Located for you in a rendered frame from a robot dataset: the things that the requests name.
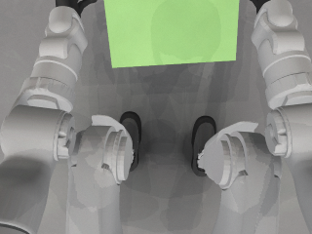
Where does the left robot hand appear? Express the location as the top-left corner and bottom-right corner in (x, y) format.
(56, 0), (97, 18)

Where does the right robot hand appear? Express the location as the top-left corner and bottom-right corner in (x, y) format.
(250, 0), (270, 14)

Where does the right robot upper arm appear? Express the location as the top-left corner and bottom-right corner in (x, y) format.
(264, 102), (312, 234)

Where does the robot left forearm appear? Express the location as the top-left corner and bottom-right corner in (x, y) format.
(0, 6), (88, 153)

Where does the right robot shin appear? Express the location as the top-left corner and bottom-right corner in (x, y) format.
(197, 121), (283, 180)

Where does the left robot upper arm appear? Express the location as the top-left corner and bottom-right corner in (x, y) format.
(0, 104), (76, 234)

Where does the robot right forearm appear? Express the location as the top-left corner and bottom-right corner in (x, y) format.
(251, 0), (312, 110)

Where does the left robot foot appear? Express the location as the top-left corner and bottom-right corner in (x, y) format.
(119, 111), (141, 172)

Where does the carton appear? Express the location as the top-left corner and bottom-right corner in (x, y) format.
(103, 0), (240, 68)

